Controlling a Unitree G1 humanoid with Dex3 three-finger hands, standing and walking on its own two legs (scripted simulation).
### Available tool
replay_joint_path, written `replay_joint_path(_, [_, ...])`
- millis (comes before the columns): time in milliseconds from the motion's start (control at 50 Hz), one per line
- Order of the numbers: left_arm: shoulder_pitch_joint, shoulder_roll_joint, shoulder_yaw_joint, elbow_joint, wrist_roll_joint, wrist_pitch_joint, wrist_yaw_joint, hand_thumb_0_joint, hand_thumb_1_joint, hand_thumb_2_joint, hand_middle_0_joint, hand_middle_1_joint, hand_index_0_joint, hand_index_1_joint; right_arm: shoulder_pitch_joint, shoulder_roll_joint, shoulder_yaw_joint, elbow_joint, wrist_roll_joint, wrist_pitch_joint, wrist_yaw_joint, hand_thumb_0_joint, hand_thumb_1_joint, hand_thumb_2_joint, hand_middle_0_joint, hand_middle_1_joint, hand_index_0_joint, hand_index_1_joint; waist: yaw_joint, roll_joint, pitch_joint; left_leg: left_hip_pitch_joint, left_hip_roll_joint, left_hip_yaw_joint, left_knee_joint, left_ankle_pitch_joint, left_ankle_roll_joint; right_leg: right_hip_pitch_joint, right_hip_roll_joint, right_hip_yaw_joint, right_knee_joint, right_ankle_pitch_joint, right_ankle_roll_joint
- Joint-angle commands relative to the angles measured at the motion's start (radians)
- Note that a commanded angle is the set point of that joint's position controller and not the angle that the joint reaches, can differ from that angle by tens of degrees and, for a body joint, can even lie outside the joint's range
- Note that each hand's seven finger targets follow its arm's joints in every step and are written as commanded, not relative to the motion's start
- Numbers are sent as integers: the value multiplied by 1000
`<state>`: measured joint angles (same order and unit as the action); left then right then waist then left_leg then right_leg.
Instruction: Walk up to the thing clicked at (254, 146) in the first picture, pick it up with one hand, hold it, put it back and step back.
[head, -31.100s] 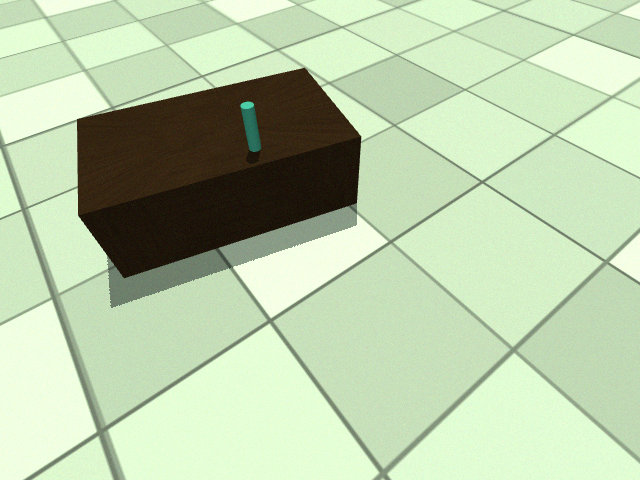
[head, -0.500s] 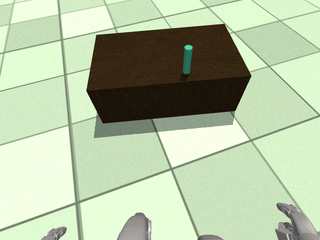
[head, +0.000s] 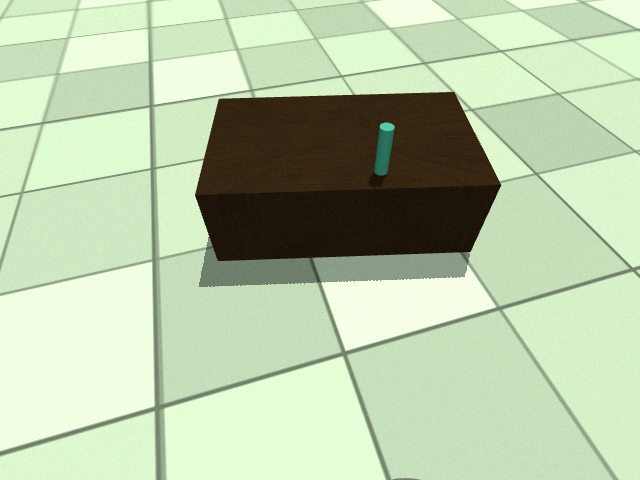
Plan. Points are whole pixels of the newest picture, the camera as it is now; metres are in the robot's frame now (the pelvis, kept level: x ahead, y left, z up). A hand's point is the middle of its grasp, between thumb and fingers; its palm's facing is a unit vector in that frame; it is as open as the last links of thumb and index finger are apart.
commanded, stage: step back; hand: right
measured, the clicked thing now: (383, 150) +1.10 -0.18 -0.32
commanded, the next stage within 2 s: stand in 0.66 s
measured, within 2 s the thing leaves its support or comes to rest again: neither
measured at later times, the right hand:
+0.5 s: hand (507, 469) +0.16 -0.23 -0.14, palm faces -0.05 +0.93 -0.35, open 7.4 cm
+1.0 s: hand out of the picture +0.13 -0.23 -0.13, palm faces +0.02 +0.94 -0.34, open 7.4 cm
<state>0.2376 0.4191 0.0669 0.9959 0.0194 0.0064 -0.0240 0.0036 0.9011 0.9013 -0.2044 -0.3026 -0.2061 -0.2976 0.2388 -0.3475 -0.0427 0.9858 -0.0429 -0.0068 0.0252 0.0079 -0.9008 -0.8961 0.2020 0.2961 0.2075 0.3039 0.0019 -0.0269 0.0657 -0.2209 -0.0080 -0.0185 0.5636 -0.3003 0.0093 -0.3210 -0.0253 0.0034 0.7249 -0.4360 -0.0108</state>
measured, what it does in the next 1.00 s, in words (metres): steps on the spot: left foot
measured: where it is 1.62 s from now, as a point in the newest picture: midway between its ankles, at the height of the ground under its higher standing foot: outside the picture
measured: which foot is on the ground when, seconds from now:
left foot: down 0.00-0.06, up 0.08-0.26, down 0.28-1.00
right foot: down 0.00-1.00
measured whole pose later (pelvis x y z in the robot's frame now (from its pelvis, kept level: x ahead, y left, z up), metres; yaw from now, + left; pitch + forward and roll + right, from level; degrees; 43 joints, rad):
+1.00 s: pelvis +0.04 +0.02 +0.02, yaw -1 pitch -4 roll +0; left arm 0.08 0.35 0.00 1.13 0.01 -0.02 0.00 0.00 0.90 0.90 -0.21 -0.30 -0.21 -0.30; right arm 0.06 -0.34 -0.02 1.14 0.00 0.00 0.02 0.01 -0.90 -0.90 0.20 0.30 0.20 0.30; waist -0.01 -0.01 0.06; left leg -0.15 0.02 0.03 0.35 -0.13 0.00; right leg -0.07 -0.03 0.02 0.33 -0.20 0.03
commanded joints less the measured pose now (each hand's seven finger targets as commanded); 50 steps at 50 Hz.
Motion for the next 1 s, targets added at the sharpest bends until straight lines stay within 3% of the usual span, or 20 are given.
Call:
replay_joint_path(0, [12, 153, 48, -43, 15, -49, 20, 0, 900, 900, -200, -300, -200, -300, -100, -235, -59, -91, 9, -5, -18, 0, -900, -900, 200, 300, 200, 300, 51, 118, -20, -234, 138, -154, -103, -269, 84, 274, 49, -32, -286, 112, -16])
replay_joint_path(20, [43, 192, 62, -40, 26, -58, 29, 0, 900, 900, -200, -300, -200, -300, -79, -189, -44, -100, 14, -5, -20, 0, -900, -900, 200, 300, 200, 300, 63, -2, -45, -320, 78, -106, 60, -228, 47, 368, -45, 148, -365, 21, -44])
replay_joint_path(40, [60, 281, 78, -44, 29, -64, 36, 0, 900, 900, -200, -300, -200, -300, -112, -154, -36, -116, 14, -8, -26, 0, -900, -900, 200, 300, 200, 300, 90, -166, -31, -432, -58, -44, 264, -264, 13, 316, -265, 506, -503, -220, -138])
replay_joint_path(60, [-5, 321, 86, -73, 30, -68, 34, 0, 900, 900, -200, -300, -200, -300, -112, -225, -58, -102, 6, -10, -37, 0, -900, -900, 200, 300, 200, 300, 76, -105, 30, -361, 6, -107, 357, -285, -2, 151, -395, 598, -514, -255, -238])
replay_joint_path(80, [-43, 284, 81, -89, 18, -70, 34, 0, 900, 900, -200, -300, -200, -300, -67, -247, -62, -84, 11, -15, -34, 0, -900, -900, 200, 300, 200, 300, 48, -27, 47, -355, 30, -126, 384, -239, 2, 150, -371, 533, -485, -172, -247])
replay_joint_path(120, [-77, 243, 65, -90, 14, -76, 39, 0, 900, 900, -200, -300, -200, -300, -49, -226, -61, -60, 17, -19, -30, 0, -900, -900, 200, 300, 200, 300, 27, -43, 43, -302, 50, -115, 338, -168, 2, 119, -285, 365, -445, -13, -193])
replay_joint_path(200, [-123, 217, 42, -97, 9, -70, 31, 0, 900, 900, -200, -300, -200, -300, -29, -187, -52, -34, 13, -29, -22, 0, -900, -900, 200, 300, 200, 300, 7, -127, -47, -83, 31, 23, 75, -90, -9, 81, -210, 147, -313, 402, -150])
replay_joint_path(240, [-127, 195, 24, -96, -5, -54, 32, 0, 900, 900, -200, -300, -200, -300, -15, -177, -54, -10, 14, -35, -30, 0, -900, -900, 200, 300, 200, 300, -15, -84, -71, 57, 1, 55, -103, 133, -5, 46, -158, 74, -182, 557, -95])
replay_joint_path(260, [-118, 165, 9, -100, -9, -49, 33, 0, 900, 900, -200, -300, -200, -300, -27, -200, -60, -9, 7, -35, -36, 0, -900, -900, 200, 300, 200, 300, -15, -42, -90, 115, 47, -7, -109, 253, 17, 5, -126, 57, -138, 541, -60])
replay_joint_path(280, [-107, 125, -4, -105, -19, -41, 32, 0, 900, 900, -200, -300, -200, -300, -54, -243, -59, -23, 6, -40, -43, 0, -900, -900, 200, 300, 200, 300, 1, 71, -123, 108, 190, -190, -162, 297, 56, -17, -60, 32, -91, 387, -14])
replay_joint_path(300, [-101, 148, 3, -86, -30, -28, 36, 0, 900, 900, -200, -300, -200, -300, -114, -299, -61, -38, 17, -37, -40, 0, -900, -900, 200, 300, 200, 300, 19, 130, -128, -17, 283, -281, -181, 218, 151, 63, 0, -3, -53, 104, -1])
replay_joint_path(320, [-102, 155, 5, -67, -19, -24, 38, 0, 900, 900, -200, -300, -200, -300, -144, -304, -63, -34, 15, -34, -37, 0, -900, -900, 200, 300, 200, 300, 21, 134, -98, -76, 296, -289, -195, 167, 170, 118, -4, 5, -75, 11, -6])
replay_joint_path(380, [-84, 157, 1, -30, -11, -37, 38, 0, 900, 900, -200, -300, -200, -300, -195, -254, -40, -21, 18, -30, -38, 0, -900, -900, 200, 300, 200, 300, 37, 154, -108, -52, 204, -162, -144, 251, 75, 160, -36, 42, -215, 227, -20])
replay_joint_path(420, [-102, 172, 3, -17, -12, -41, 37, 0, 900, 900, -200, -300, -200, -300, -199, -230, -32, -6, 24, -31, -40, 0, -900, -900, 200, 300, 200, 300, 22, 124, -141, -6, 160, -101, -119, 318, 42, 183, -64, 66, -233, 367, -21])
replay_joint_path(540, [-145, 173, 1, 6, -10, -46, 43, 0, 900, 900, -200, -300, -200, -300, -232, -211, -26, 28, 31, -26, -39, 0, -900, -900, 200, 300, 200, 300, 11, 28, -186, 94, 146, -33, -82, 439, 41, 201, -91, 77, -284, 531, -18])
replay_joint_path(620, [-181, 165, -2, 16, -8, -40, 40, 0, 900, 900, -200, -300, -200, -300, -274, -204, -23, 49, 26, -20, -36, 0, -900, -900, 200, 300, 200, 300, 10, 28, -118, 61, 149, -38, -154, 285, 28, 174, -90, 88, -335, 425, -15])
replay_joint_path(740, [-195, 153, -23, 52, -14, -50, 35, 0, 900, 900, -200, -300, -200, -300, -261, -203, -16, 67, 38, -28, -25, 0, -900, -900, 200, 300, 200, 300, -6, 17, -146, 187, 147, -49, -199, 405, 13, 204, -104, 82, -404, 498, 1])
replay_joint_path(820, [-199, 150, -22, 63, -14, -49, 35, 0, 900, 900, -200, -300, -200, -300, -262, -204, -16, 73, 36, -27, -24, 0, -900, -900, 200, 300, 200, 300, -1, 23, -128, 166, 146, -47, -237, 354, 8, 221, -107, 81, -430, 438, 5])
replay_joint_path(900, [-197, 150, -25, 74, -10, -46, 31, 0, 900, 900, -200, -300, -200, -300, -261, -202, -14, 84, 36, -23, -20, 0, -900, -900, 200, 300, 200, 300, -1, 16, -61, 123, 133, -51, -280, 169, 1, 173, -104, 92, -483, 255, 4])
replay_joint_path(980, [-201, 148, -22, 74, -8, -44, 28, 0, 900, 900, -200, -300, -200, -300, -239, -211, -15, 91, 32, -26, -19, 0, -900, -900, 200, 300, 200, 300, -5, 54, -77, 87, 141, -67, -311, 110, 1, 204, -100, 82, -466, 248, 0])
